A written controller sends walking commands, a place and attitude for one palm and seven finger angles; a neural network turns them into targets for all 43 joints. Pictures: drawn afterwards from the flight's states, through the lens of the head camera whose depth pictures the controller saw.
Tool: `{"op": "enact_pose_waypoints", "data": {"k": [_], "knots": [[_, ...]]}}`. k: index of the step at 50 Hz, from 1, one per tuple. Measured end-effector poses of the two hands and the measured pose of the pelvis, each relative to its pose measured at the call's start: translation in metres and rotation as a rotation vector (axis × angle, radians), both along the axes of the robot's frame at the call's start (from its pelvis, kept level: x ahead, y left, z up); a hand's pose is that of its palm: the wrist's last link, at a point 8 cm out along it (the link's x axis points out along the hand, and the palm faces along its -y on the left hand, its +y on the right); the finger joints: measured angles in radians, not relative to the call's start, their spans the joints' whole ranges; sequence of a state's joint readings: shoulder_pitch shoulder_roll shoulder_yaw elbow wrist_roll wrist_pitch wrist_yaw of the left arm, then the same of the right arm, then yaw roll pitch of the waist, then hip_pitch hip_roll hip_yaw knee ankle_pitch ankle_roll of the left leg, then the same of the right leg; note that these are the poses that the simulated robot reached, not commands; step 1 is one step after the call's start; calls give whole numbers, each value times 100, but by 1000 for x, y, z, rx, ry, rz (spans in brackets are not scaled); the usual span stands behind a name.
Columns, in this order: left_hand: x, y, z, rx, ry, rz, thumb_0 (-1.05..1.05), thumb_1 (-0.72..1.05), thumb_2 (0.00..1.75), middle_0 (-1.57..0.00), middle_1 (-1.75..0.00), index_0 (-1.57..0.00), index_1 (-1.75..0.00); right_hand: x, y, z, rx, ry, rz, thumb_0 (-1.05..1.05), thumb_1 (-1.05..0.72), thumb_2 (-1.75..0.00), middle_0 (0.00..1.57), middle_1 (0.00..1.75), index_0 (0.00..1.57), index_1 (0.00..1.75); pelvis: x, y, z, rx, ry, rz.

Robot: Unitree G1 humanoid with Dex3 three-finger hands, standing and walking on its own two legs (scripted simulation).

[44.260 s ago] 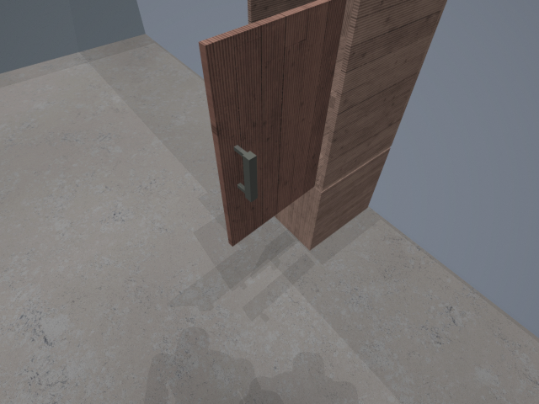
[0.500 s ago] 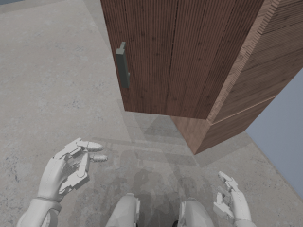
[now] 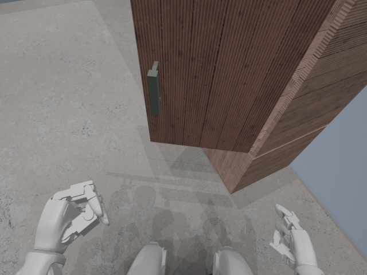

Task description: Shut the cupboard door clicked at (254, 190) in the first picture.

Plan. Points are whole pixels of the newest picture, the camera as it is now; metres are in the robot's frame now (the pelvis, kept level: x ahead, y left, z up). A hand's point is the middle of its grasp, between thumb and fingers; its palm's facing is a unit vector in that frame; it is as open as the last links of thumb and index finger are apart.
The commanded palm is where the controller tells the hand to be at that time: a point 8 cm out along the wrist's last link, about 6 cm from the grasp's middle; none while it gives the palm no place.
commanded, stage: raise the hand and make a fist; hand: left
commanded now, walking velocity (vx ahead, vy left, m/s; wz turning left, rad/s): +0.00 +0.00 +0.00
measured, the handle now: (155, 89) +0.54 +0.12 +0.06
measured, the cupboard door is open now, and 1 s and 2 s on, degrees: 58 58 58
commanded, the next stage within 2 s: bring the fist close to the handle in 0.70 s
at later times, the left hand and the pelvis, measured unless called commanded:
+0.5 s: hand (98, 207) +0.23 +0.18 +0.06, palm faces -0.04 -1.00 -0.03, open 3.1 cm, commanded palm +0.21 +0.23 +0.06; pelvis +0.01 -0.01 +0.01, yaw +0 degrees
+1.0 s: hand (113, 196) +0.25 +0.16 +0.06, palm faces -0.07 -1.00 -0.03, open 3.1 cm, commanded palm +0.26 +0.21 +0.06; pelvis +0.00 -0.01 +0.00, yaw +1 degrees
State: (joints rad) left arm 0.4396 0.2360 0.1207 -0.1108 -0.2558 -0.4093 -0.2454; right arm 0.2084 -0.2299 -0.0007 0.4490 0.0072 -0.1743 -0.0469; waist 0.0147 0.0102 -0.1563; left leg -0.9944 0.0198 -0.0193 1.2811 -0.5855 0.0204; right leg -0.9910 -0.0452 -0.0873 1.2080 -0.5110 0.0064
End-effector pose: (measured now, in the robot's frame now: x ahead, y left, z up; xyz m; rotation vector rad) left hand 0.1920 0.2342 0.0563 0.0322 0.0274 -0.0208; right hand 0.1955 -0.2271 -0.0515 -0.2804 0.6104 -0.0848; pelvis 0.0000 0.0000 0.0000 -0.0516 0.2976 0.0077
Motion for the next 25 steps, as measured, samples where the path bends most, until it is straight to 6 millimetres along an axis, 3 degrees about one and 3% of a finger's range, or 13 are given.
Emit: {"op": "enact_pose_waypoints", "data": {"k": [9,25], "knots": [[7,4,2,6,17,-7,2,90,90,-126,-146,-126,-146,2,12,-3,32,23,30,1,-91,-90,21,30,20,30,4,-2,3,-4,-2,4],[20,1,3,1,20,-23,2,90,90,-130,-150,-130,-150,-21,-18,-9,0,87,-44,1,-91,-90,20,30,20,30,8,-7,5,5,2,-3]]}}
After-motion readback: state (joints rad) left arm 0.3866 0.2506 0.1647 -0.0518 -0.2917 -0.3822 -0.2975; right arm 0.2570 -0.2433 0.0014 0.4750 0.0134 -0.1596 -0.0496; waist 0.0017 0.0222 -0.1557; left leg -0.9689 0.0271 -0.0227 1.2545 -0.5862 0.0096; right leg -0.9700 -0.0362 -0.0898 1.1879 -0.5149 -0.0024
